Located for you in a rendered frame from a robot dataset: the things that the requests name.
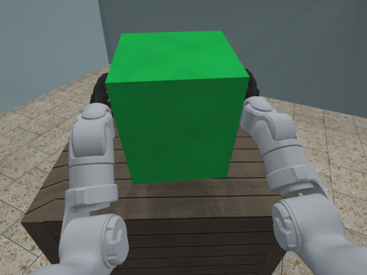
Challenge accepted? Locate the robot right upper arm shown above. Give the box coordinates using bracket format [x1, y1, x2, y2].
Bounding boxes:
[272, 193, 367, 275]

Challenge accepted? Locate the pedestal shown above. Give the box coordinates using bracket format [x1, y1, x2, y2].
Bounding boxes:
[21, 100, 299, 275]

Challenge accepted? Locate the robot right hand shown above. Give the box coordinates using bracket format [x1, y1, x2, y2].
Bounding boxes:
[244, 68, 259, 101]

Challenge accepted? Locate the carton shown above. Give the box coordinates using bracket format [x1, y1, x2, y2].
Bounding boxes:
[105, 31, 249, 184]

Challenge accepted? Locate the robot right forearm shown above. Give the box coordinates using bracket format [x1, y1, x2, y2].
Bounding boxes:
[240, 96, 345, 235]

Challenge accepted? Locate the robot left hand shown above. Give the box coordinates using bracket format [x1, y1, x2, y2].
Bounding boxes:
[90, 73, 114, 117]

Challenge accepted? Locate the robot left forearm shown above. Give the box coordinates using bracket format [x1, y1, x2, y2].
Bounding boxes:
[58, 103, 118, 259]

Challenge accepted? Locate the robot left upper arm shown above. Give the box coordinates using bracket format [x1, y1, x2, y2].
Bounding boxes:
[29, 214, 129, 275]

